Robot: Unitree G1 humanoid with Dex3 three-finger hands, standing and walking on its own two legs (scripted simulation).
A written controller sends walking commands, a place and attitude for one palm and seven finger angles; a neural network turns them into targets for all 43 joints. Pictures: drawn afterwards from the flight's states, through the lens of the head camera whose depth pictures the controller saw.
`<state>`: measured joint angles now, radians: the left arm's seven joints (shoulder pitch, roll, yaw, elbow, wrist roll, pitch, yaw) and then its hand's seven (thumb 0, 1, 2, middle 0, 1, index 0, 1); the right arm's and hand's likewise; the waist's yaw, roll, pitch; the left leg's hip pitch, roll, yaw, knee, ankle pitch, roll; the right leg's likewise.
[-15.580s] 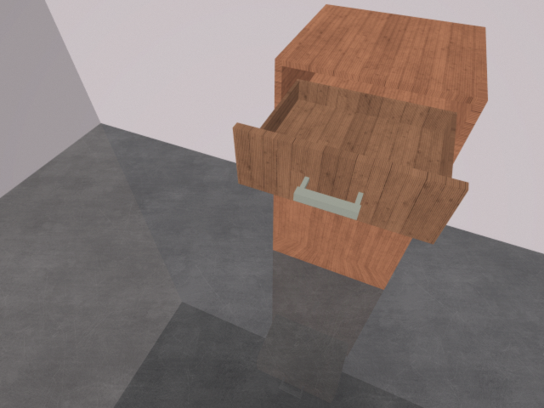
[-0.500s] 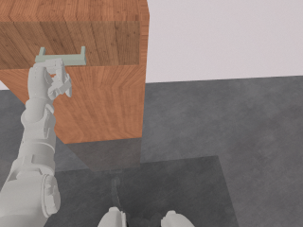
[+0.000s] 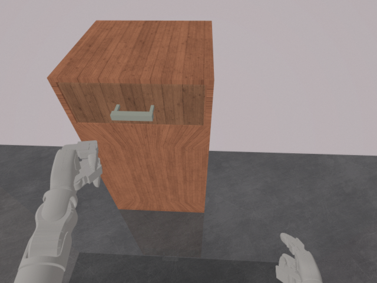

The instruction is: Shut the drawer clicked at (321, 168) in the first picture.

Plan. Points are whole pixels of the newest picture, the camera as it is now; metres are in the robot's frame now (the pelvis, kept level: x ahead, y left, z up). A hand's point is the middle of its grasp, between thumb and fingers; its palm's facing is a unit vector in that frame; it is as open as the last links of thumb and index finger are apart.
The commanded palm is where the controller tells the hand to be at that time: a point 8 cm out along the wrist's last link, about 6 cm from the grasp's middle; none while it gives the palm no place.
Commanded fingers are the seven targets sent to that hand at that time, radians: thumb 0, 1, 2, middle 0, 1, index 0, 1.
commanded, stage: draw the hand back to the body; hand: left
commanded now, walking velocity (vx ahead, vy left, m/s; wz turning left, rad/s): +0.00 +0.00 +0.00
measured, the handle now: (133, 111) +0.60 +0.21 +0.01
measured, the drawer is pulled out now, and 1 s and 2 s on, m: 0.00 0.00 0.00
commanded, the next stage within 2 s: step back with the hand held close in 0.72 s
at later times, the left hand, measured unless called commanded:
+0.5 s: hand (43, 206) +0.20 +0.23 +0.17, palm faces +0.36 -0.86 -0.37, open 3.2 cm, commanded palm +0.14 +0.27 +0.19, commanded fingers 0.00 0.90 0.90 -1.40 -1.60 -1.40 -1.60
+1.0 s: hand (29, 204) +0.19 +0.24 +0.18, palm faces +0.35 -0.82 -0.44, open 3.2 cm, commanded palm +0.13 +0.28 +0.19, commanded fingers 0.00 0.90 0.90 -1.40 -1.60 -1.40 -1.60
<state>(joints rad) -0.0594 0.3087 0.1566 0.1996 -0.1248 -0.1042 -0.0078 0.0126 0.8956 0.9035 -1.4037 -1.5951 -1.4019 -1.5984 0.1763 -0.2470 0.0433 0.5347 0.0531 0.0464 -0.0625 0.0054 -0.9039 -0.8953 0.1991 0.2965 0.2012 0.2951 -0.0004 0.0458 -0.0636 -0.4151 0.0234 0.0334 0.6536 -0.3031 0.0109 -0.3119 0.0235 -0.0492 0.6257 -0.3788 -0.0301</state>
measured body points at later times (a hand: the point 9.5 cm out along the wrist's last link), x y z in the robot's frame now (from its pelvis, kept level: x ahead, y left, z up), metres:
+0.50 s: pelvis +0.00 -0.01 +0.02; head -0.02 -0.03 +0.47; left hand +0.17 +0.27 +0.19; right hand +0.19 -0.23 -0.07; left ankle +0.02 +0.11 -0.72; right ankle -0.03 -0.10 -0.72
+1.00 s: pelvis +0.00 +0.00 +0.02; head +0.01 -0.02 +0.47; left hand +0.17 +0.28 +0.20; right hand +0.20 -0.23 -0.06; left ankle +0.02 +0.11 -0.72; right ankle -0.03 -0.10 -0.72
